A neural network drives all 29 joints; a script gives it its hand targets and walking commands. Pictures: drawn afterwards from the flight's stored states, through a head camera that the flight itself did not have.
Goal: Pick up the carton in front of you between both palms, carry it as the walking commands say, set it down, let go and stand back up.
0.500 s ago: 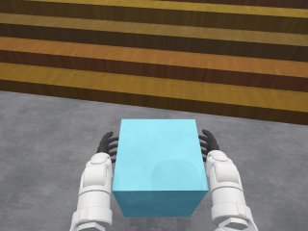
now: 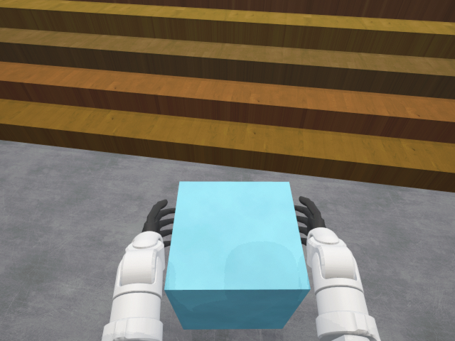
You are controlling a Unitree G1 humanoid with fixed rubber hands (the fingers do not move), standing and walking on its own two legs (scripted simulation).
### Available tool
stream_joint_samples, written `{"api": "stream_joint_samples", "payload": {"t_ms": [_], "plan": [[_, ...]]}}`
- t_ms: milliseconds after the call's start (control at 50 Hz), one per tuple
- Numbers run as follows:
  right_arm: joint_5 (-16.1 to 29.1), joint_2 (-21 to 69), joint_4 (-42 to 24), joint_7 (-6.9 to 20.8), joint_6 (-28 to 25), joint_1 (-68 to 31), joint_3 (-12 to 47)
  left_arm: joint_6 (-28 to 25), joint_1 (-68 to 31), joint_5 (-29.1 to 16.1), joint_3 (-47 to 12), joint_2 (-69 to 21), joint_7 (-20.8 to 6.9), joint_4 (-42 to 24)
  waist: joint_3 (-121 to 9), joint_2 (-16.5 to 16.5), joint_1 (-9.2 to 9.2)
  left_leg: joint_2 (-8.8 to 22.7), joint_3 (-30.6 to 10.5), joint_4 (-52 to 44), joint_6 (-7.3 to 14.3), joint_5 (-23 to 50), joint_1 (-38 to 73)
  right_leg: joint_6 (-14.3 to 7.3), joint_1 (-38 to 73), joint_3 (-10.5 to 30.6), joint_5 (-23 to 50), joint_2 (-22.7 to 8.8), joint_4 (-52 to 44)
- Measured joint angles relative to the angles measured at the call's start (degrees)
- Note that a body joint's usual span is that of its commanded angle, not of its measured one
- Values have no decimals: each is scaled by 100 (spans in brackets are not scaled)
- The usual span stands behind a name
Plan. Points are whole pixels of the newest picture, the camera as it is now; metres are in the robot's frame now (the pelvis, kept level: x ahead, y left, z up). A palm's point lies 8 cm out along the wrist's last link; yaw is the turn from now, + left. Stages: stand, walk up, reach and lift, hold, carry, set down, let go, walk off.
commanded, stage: hold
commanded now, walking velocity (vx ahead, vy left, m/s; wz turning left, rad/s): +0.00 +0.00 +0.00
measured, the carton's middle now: (233, 259) +0.28 +0.00 -0.04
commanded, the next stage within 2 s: carry in 0.58 s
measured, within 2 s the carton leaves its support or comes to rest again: neither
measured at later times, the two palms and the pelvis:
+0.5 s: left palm (149, 241) +0.27 +0.15 +0.05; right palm (318, 238) +0.27 -0.15 +0.05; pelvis -0.02 +0.00 +0.00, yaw +0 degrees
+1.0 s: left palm (165, 183) +0.37 +0.13 +0.09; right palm (319, 181) +0.37 -0.17 +0.09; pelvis +0.09 -0.01 +0.00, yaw -1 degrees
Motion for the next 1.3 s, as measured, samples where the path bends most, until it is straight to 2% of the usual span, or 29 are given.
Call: {"api": "stream_joint_samples", "payload": {"t_ms": [140,260,560,600,640,680,740,780,820,880,940,1000,1040,1080,1140,1200,1300], "plan": [[126,-42,-437,-43,278,202,208,273,198,-121,-199,38,44,-432,-43,-3,-14,9,-3,-164,-2,85,186,-1,185,2,87,-3,-165],[63,-12,-259,-14,395,48,77,400,42,-44,-80,10,11,-260,30,-5,-11,6,11,-71,0,78,190,0,179,15,77,3,-58],[-27,59,-61,20,300,-252,-183,320,-263,16,174,-59,-15,-67,104,-5,-15,-16,12,102,8,56,51,16,41,16,49,-4,116],[-30,53,-85,21,353,-229,-158,367,-239,16,148,-51,-16,-85,-115,1,5,-12,44,246,3,-12,-203,23,-231,31,-22,3,278],[4,37,-150,2,417,-162,-81,424,-163,-11,100,-33,-14,-156,-367,10,19,-4,94,449,13,-377,-468,22,-545,34,-498,0,569],[60,25,-306,-52,522,-120,43,517,-81,-88,44,2,2,-344,-571,36,59,32,176,480,40,-542,-641,18,-856,-94,-943,-60,863],[168,16,-715,-175,741,-76,238,700,-60,-322,-88,131,60,-682,-752,113,104,151,271,585,35,-259,-858,-7,-1037,-472,-779,-110,810],[297,-66,-1087,-235,988,46,310,898,-89,-479,-203,141,132,-855,-871,186,71,248,250,956,41,-752,-1047,-91,-1022,-575,-341,-45,668],[493,-230,-1388,-269,1275,162,358,1157,-111,-545,-350,83,256,-1013,-997,122,19,300,477,1583,27,-1273,-1381,-173,-994,-667,-346,-90,589],[786,-418,-1629,-348,1758,115,453,1637,-7,-599,-546,73,451,-1421,-1088,-20,-48,305,820,1951,9,-1372,-1793,-174,-829,-657,-359,-212,214],[994,-496,-1918,-406,2158,28,528,2098,86,-683,-626,95,578,-1960,-1099,-112,-71,261,1069,1495,-36,-1070,-1949,-112,-633,-613,-343,-313,-104],[1051,-403,-2306,-447,2439,26,535,2447,170,-700,-564,51,607,-2512,-1089,-151,-43,208,1387,520,-57,-505,-1732,-39,-504,-578,-614,-363,13],[1000,-215,-2513,-462,2533,48,521,2612,253,-763,-465,66,604,-2847,-1111,-183,-2,188,1542,223,134,172,-1533,-8,-678,-579,-1076,-420,735],[860,5,-2619,-509,2573,191,596,2733,414,-902,-345,129,583,-3025,-1157,-167,12,214,1642,476,305,-6,-1496,-63,-1205,-695,-1371,-445,1961],[853,-78,-2862,-562,2818,483,796,2924,558,-968,-327,75,571,-3093,-1139,29,21,312,1638,272,302,-338,-1149,-127,-2033,-934,-1417,-425,3103],[894,-97,-3117,-618,3026,578,770,3045,543,-999,-422,88,572,-3133,-1031,125,-63,351,1590,-191,196,-334,-666,-52,-2563,-1098,-873,-537,2791],[951,-81,-3360,-632,3107,445,647,3068,420,-976,-474,74,572,-3313,-893,132,-192,424,1535,-497,10,-673,67,21,-2850,-1288,59,-613,1386]]}}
